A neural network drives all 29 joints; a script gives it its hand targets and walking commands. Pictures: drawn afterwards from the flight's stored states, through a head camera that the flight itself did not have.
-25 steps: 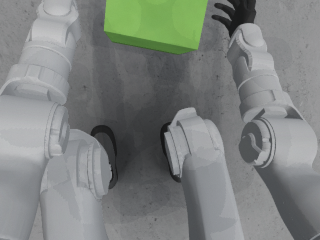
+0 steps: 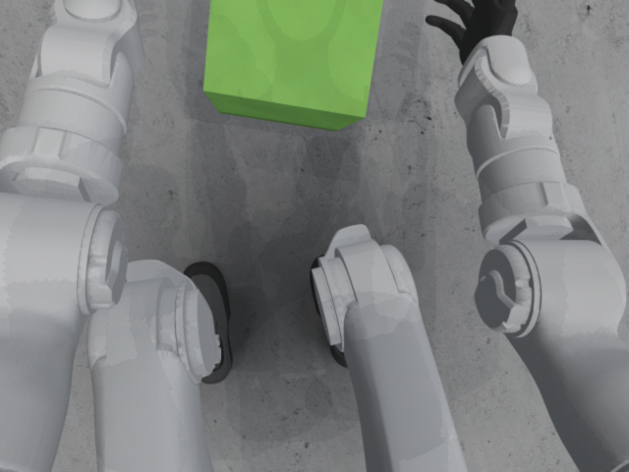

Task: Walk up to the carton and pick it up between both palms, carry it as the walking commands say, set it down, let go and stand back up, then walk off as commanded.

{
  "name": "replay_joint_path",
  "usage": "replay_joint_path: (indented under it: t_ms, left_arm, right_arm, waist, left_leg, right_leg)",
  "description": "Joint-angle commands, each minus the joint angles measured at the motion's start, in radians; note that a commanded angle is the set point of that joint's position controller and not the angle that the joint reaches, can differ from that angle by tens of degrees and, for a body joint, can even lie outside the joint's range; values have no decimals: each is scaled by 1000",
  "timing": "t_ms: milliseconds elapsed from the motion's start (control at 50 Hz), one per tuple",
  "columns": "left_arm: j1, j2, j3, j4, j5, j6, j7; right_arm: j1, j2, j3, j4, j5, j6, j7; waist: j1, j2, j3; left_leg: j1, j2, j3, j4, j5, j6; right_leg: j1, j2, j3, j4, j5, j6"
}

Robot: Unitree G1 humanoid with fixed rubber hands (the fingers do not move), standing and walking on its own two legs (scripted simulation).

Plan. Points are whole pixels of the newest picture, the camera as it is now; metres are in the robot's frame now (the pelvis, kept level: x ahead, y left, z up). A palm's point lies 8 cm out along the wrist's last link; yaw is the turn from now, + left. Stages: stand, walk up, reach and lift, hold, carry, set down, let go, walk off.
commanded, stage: set down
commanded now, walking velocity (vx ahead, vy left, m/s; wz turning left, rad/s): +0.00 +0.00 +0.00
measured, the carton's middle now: (292, 30) +0.57 -0.07 -0.29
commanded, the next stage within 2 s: let go in 1.14 s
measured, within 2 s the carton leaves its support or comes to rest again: neither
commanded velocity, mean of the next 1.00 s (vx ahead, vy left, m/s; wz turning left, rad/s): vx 0.00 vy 0.00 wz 0.00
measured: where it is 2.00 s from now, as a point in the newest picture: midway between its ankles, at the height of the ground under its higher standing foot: (278, 335)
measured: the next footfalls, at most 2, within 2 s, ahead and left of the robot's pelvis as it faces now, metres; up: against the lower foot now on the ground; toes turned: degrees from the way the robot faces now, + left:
none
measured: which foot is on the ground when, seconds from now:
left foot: down 0.00-1.00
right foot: down 0.00-1.00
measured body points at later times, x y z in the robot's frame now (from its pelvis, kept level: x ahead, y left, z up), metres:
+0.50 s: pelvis +0.02 +0.00 +0.12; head +0.34 -0.01 +0.43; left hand +0.60 +0.11 +0.01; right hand +0.52 -0.26 +0.02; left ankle +0.12 +0.12 -0.35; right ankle +0.10 -0.11 -0.35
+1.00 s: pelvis +0.04 +0.00 +0.26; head +0.34 +0.00 +0.60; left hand +0.59 +0.11 +0.16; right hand +0.51 -0.26 +0.17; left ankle +0.12 +0.12 -0.35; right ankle +0.10 -0.11 -0.35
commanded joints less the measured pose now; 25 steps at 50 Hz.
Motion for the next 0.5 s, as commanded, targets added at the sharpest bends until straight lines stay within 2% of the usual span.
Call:
replay_joint_path:
  t_ms: [0,120,480]
  left_arm:
    - [-275,55,38,-131,23,-4,2]
    - [-219,52,98,-166,75,23,0]
    - [-109,-2,137,-255,141,79,-31]
  right_arm:
    - [-182,-134,-20,-147,-8,-1,-1]
    - [-139,-111,-26,-219,-11,34,4]
    - [0,-88,-91,-288,-53,82,45]
  waist:
    - [-77,107,-1293]
    - [-52,78,-1322]
    - [-74,129,-1381]
  left_leg:
    - [735,-37,64,-126,224,18]
    - [733,-49,76,-221,206,33]
    - [918,-65,73,-533,274,29]
  right_leg:
    - [512,-11,-42,-295,393,39]
    - [541,-3,-40,-384,382,43]
    - [704,10,-53,-654,472,44]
